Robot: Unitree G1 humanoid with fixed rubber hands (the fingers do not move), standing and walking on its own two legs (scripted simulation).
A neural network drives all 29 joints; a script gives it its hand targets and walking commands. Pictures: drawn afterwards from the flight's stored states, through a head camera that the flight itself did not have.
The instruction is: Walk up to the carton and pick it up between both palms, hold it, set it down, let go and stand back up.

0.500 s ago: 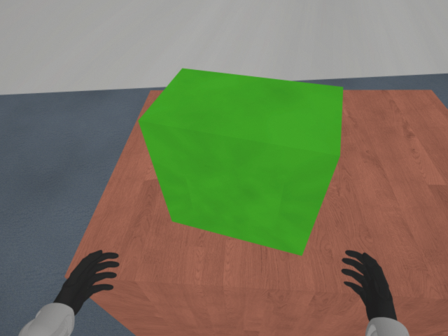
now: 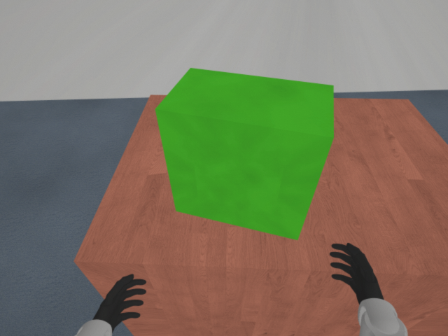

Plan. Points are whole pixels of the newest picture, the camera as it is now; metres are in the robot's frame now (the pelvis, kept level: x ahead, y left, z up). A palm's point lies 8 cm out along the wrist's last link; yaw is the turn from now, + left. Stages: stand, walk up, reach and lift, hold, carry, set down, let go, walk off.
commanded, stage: let go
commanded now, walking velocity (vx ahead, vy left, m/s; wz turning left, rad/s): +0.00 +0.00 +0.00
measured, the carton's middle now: (245, 155) +0.47 -0.01 +0.07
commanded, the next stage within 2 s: stand in 0.46 s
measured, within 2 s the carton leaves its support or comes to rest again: neither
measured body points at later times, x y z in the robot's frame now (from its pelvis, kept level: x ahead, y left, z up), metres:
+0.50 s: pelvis +0.00 -0.05 +0.00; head -0.01 -0.03 +0.44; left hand +0.17 +0.17 -0.09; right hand +0.23 -0.22 -0.01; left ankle +0.01 +0.11 -0.74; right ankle +0.03 -0.11 -0.75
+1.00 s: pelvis -0.01 +0.00 -0.01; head -0.01 -0.01 +0.44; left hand +0.16 +0.22 -0.10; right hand +0.23 -0.22 -0.01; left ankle +0.01 +0.11 -0.75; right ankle +0.03 -0.11 -0.75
